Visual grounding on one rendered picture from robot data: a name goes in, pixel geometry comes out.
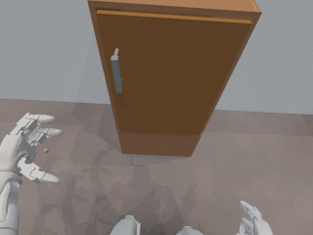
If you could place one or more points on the robot left shin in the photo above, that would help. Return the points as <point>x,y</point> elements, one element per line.
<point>129,217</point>

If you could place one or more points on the handle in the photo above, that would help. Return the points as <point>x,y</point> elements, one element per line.
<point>116,71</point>

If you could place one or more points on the robot left hand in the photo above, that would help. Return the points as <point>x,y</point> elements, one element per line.
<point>14,147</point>

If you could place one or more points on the robot left forearm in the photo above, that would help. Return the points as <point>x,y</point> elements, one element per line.
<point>9,194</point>

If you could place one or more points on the cupboard door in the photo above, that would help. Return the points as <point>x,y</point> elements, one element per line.
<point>172,67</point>

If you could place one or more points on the left robot thigh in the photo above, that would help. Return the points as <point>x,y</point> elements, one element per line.
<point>127,226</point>

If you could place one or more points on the robot right hand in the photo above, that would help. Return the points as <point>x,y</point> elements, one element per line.
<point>256,225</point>

